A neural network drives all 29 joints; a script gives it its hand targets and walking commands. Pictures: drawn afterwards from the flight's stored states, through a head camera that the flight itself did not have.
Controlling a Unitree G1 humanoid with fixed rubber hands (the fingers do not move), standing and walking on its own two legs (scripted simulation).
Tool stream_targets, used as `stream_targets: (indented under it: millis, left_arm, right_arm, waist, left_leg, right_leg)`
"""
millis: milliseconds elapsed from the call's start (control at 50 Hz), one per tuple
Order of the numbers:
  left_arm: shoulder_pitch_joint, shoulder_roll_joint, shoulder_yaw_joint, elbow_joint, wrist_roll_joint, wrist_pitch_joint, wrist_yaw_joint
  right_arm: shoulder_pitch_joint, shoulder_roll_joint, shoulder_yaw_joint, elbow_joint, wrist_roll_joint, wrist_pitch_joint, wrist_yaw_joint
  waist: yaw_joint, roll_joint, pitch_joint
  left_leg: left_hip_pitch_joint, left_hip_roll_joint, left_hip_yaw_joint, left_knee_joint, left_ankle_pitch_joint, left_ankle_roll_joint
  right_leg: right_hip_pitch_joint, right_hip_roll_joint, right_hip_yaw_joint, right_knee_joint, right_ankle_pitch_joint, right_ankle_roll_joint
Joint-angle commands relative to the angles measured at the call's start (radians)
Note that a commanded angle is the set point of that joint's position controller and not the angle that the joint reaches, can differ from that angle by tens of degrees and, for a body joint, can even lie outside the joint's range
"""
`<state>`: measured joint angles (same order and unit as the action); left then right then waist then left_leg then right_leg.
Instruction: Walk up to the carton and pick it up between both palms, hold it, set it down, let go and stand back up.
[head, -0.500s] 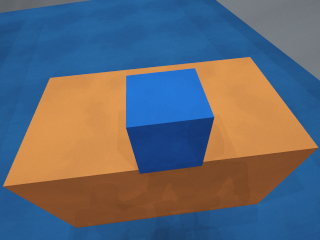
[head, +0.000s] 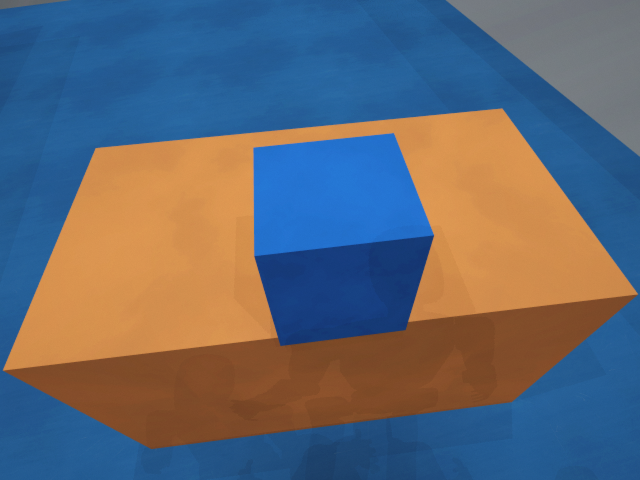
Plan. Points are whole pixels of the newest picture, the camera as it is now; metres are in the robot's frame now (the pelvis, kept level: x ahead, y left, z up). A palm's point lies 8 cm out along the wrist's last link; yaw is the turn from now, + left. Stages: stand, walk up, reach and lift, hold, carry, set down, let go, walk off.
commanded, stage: walk up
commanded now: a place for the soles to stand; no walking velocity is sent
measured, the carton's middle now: (334, 244) +0.45 -0.01 -0.01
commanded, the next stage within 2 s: reach and lift in 0.78 s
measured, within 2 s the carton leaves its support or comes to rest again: neither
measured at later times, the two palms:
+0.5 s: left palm out of the picture +0.07 +0.30 -0.11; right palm out of the picture +0.04 -0.30 -0.12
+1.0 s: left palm (135, 475) +0.17 +0.27 -0.10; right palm out of the picture +0.14 -0.28 -0.12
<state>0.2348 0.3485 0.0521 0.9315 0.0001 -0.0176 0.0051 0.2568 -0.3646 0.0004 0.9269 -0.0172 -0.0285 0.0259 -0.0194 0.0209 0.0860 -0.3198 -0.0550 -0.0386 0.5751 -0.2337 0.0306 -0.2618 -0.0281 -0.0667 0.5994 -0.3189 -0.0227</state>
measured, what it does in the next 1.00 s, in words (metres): stands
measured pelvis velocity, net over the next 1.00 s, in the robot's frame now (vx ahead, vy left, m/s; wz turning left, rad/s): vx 0.00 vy -0.01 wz -0.01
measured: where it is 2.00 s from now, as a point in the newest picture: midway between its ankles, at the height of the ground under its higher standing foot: outside the picture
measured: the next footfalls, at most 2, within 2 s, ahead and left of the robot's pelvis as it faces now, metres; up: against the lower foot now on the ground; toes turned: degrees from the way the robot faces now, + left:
none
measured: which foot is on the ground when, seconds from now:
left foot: down 0.00-1.00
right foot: down 0.00-1.00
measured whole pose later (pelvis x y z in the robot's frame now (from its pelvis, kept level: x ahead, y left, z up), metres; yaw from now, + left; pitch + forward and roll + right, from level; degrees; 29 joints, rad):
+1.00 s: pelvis +0.00 -0.01 -0.02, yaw -1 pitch -3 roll +0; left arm 0.07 0.33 0.05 0.53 0.00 0.45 0.03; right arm 0.04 -0.30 -0.03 0.91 -0.09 -0.09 0.07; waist -0.02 -0.02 0.14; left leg -0.38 -0.03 -0.03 0.76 -0.34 0.01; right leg -0.31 -0.01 -0.07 0.77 -0.41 -0.02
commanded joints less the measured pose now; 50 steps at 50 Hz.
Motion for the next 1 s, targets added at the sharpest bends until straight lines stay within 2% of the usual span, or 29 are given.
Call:
stream_targets:
  millis: [0,40,60,100,120,140,160,200,260,300,340,420,460,480,520,540,560,580,660,680,720,760,780,800,820,860,900,940,980]
  left_arm:
    - [-0.084,0.216,0.041,-0.069,0.006,-0.022,0.002]
    - [-0.064,0.197,0.031,-0.05,0.008,-0.021,0.001]
    - [-0.06,0.202,0.036,-0.053,0.008,-0.024,-0.001]
    - [-0.071,0.218,0.046,-0.041,0.004,-0.03,-0.003]
    - [-0.076,0.228,0.042,-0.05,0.008,-0.031,0.0]
    - [-0.089,0.241,0.047,-0.054,0.012,-0.033,0.001]
    - [-0.098,0.231,0.041,-0.045,0.008,-0.031,0.003]
    - [-0.103,0.231,0.038,-0.047,0.01,-0.03,0.002]
    - [-0.102,0.232,0.048,-0.047,0.008,-0.031,0.002]
    - [-0.081,0.206,0.038,-0.042,0.009,-0.024,0.003]
    - [-0.083,0.215,0.045,-0.039,0.008,-0.019,0.004]
    - [-0.098,0.198,0.037,-0.038,0.013,-0.013,-0.004]
    - [-0.103,0.211,0.038,-0.037,0.007,-0.016,-0.002]
    - [-0.103,0.212,0.042,-0.037,0.012,-0.015,-0.003]
    - [-0.097,0.216,0.04,-0.042,0.007,-0.017,-0.003]
    - [-0.104,0.206,0.039,-0.032,0.006,-0.017,-0.001]
    - [-0.106,0.199,0.037,-0.036,0.006,-0.015,-0.002]
    - [-0.105,0.208,0.044,-0.029,0.006,-0.015,-0.003]
    - [-0.122,0.201,0.04,-0.031,0.004,-0.014,-0.002]
    - [-0.105,0.189,0.042,-0.03,0.005,-0.01,-0.001]
    - [-0.11,0.201,0.037,-0.026,0.007,-0.011,0.0]
    - [-0.108,0.2,0.034,-0.028,0.008,-0.014,-0.002]
    - [-0.459,0.229,0.074,-0.379,-0.015,0.206,0.041]
    - [-0.488,0.211,0.067,-0.429,-0.002,0.323,0.051]
    - [-0.479,0.178,0.061,-0.442,-0.005,0.361,0.057]
    - [-0.417,0.16,0.047,-0.494,0.009,0.434,0.05]
    - [-0.357,0.143,0.052,-0.542,0.023,0.486,0.042]
    - [-0.278,0.126,0.056,-0.573,0.039,0.506,0.033]
    - [-0.206,0.099,0.069,-0.587,0.065,0.517,0.026]
  right_arm:
    - [-0.067,-0.235,-0.052,-0.033,0.007,-0.023,-0.031]
    - [-0.101,-0.23,-0.045,-0.034,0.012,-0.022,-0.027]
    - [-0.104,-0.22,-0.048,-0.036,0.013,-0.02,-0.027]
    - [-0.096,-0.204,-0.042,-0.023,0.006,-0.019,-0.024]
    - [-0.093,-0.209,-0.038,-0.022,0.011,-0.02,-0.024]
    - [-0.088,-0.208,-0.041,-0.023,0.008,-0.02,-0.021]
    - [-0.087,-0.2,-0.037,-0.002,0.007,-0.021,-0.023]
    - [-0.082,-0.211,-0.041,-0.003,0.007,-0.021,-0.019]
    - [-0.065,-0.209,-0.04,0.01,0.015,-0.022,-0.02]
    - [-0.07,-0.2,-0.031,0.009,0.013,-0.035,-0.03]
    - [-0.075,-0.215,-0.037,0.014,0.017,-0.038,-0.032]
    - [-0.097,-0.218,-0.039,0.021,0.01,-0.035,-0.029]
    - [-0.094,-0.207,-0.035,0.024,0.018,-0.035,-0.031]
    - [-0.087,-0.22,-0.033,0.036,0.009,-0.038,-0.03]
    - [-0.086,-0.225,-0.034,0.042,0.008,-0.045,-0.032]
    - [-0.096,-0.222,-0.033,0.041,0.01,-0.042,-0.032]
    - [-0.088,-0.208,-0.029,0.034,0.015,-0.043,-0.035]
    - [-0.091,-0.21,-0.027,0.039,0.01,-0.04,-0.035]
    - [-0.077,-0.213,-0.029,0.056,0.009,-0.038,-0.037]
    - [-0.099,-0.215,-0.029,0.049,0.005,-0.04,-0.034]
    - [-0.098,-0.219,-0.028,0.059,0.01,-0.04,-0.033]
    - [-0.104,-0.219,-0.033,0.048,0.007,-0.041,-0.034]
    - [-0.455,-0.048,-0.168,-0.07,-0.121,-0.162,0.014]
    - [-0.51,-0.118,-0.211,-0.065,-0.142,-0.14,0.059]
    - [-0.497,-0.116,-0.209,-0.074,-0.141,-0.12,0.067]
    - [-0.428,-0.116,-0.209,-0.094,-0.109,-0.103,0.069]
    - [-0.345,-0.136,-0.205,-0.093,-0.082,-0.084,0.062]
    - [-0.278,-0.157,-0.2,-0.107,-0.045,-0.07,0.064]
    - [-0.226,-0.163,-0.186,-0.121,-0.019,-0.059,0.062]
  waist:
    - [0.038,-0.018,-0.112]
    - [0.055,0.026,-0.1]
    - [0.05,-0.015,-0.092]
    - [0.044,-0.02,-0.101]
    - [0.035,-0.072,-0.09]
    - [0.03,-0.073,-0.101]
    - [0.027,-0.033,-0.088]
    - [0.026,-0.08,-0.092]
    - [0.025,-0.079,-0.147]
    - [0.029,-0.064,-0.186]
    - [0.03,-0.08,-0.168]
    - [0.029,-0.021,-0.144]
    - [0.028,-0.085,-0.109]
    - [0.032,-0.059,-0.135]
    - [0.038,-0.055,-0.176]
    - [0.035,-0.016,-0.166]
    - [0.033,-0.074,-0.172]
    - [0.036,-0.049,-0.185]
    - [0.026,-0.077,-0.15]
    - [0.038,-0.042,-0.158]
    - [0.036,-0.082,-0.184]
    - [0.032,-0.072,-0.173]
    - [0.064,-0.045,-0.104]
    - [0.036,-0.052,0.002]
    - [0.012,-0.09,0.004]
    - [0.007,-0.121,-0.041]
    - [-0.001,-0.076,-0.111]
    - [0.001,-0.078,-0.157]
    - [0.008,-0.019,-0.169]
  left_leg:
    - [-0.022,0.182,-0.299,-0.197,-0.009,0.08]
    - [-0.059,0.183,-0.312,-0.237,-0.09,0.08]
    - [-0.077,0.173,-0.296,-0.244,-0.097,0.061]
    - [-0.066,0.109,-0.206,-0.18,-0.075,0.04]
    - [-0.053,0.107,-0.21,-0.162,-0.075,0.036]
    - [-0.041,0.097,-0.192,-0.155,-0.061,0.033]
    - [-0.027,0.098,-0.193,-0.144,-0.004,0.035]
    - [0.003,0.099,-0.19,-0.125,0.04,0.036]
    - [0.034,0.112,-0.189,-0.112,0.128,0.036]
    - [0.054,0.125,-0.2,-0.115,0.201,0.036]
    - [0.047,0.138,-0.213,-0.117,0.202,0.048]
    - [0.0,0.139,-0.23,-0.172,0.032,0.038]
    - [-0.034,0.136,-0.234,-0.178,0.028,0.044]
    - [-0.018,0.133,-0.219,-0.183,0.016,0.035]
    - [0.017,0.139,-0.216,-0.156,0.145,0.038]
    - [0.035,0.136,-0.216,-0.141,0.183,0.035]
    - [0.034,0.14,-0.228,-0.145,0.178,0.046]
    - [0.016,0.142,-0.217,-0.14,0.164,0.045]
    - [0.023,0.128,-0.212,-0.167,0.121,0.038]
    - [0.022,0.145,-0.222,-0.17,0.137,0.039]
    - [0.023,0.153,-0.239,-0.168,0.132,0.046]
    - [0.032,0.128,-0.2,-0.137,0.133,0.039]
    - [-0.063,0.076,0.151,0.024,-0.232,-0.045]
    - [-0.124,0.122,0.113,0.011,-0.337,-0.033]
    - [-0.183,0.132,0.125,0.01,-0.356,-0.007]
    - [-0.099,0.117,0.126,0.076,-0.304,-0.017]
    - [-0.057,0.127,0.133,0.051,-0.23,-0.019]
    - [0.005,0.134,0.116,0.029,-0.115,-0.031]
    - [0.081,0.128,0.102,0.006,0.003,-0.05]
  right_leg:
    - [0.087,-0.069,0.092,-0.097,-0.097,-0.043]
    - [0.115,-0.062,0.088,-0.121,-0.107,-0.045]
    - [0.13,-0.066,0.099,-0.136,-0.085,-0.049]
    - [0.128,-0.114,0.148,-0.203,-0.094,-0.058]
    - [0.11,-0.131,0.177,-0.236,-0.107,-0.069]
    - [0.109,-0.134,0.176,-0.217,-0.102,-0.073]
    - [0.083,-0.136,0.167,-0.215,-0.079,-0.07]
    - [0.066,-0.122,0.15,-0.216,-0.061,-0.06]
    - [0.111,-0.13,0.136,-0.202,-0.011,-0.058]
    - [0.146,-0.11,0.126,-0.163,0.109,-0.056]
    - [0.14,-0.106,0.11,-0.159,0.088,-0.049]
    - [0.11,-0.098,0.111,-0.174,-0.038,-0.05]
    - [0.126,-0.109,0.132,-0.198,-0.009,-0.053]
    - [0.138,-0.112,0.124,-0.196,-0.03,-0.054]
    - [0.165,-0.115,0.122,-0.166,0.057,-0.048]
    - [0.134,-0.107,0.105,-0.167,0.048,-0.045]
    - [0.136,-0.095,0.105,-0.163,0.063,-0.043]
    - [0.158,-0.105,0.116,-0.17,0.055,-0.048]
    - [0.143,-0.113,0.129,-0.181,0.061,-0.052]
    - [0.144,-0.107,0.109,-0.175,0.052,-0.049]
    - [0.171,-0.099,0.112,-0.17,0.052,-0.047]
    - [0.135,-0.118,0.136,-0.2,0.031,-0.046]
    - [-0.204,-0.013,-0.001,-0.044,-0.273,-0.009]
    - [-0.209,0.012,-0.004,0.023,-0.329,-0.026]
    - [-0.168,0.023,-0.001,0.044,-0.309,-0.024]
    - [-0.219,0.006,0.016,0.035,-0.281,-0.041]
    - [-0.134,0.018,0.004,0.037,-0.144,-0.024]
    - [-0.076,0.035,-0.02,0.035,0.023,-0.025]
    - [-0.032,0.044,-0.037,0.009,0.135,-0.026]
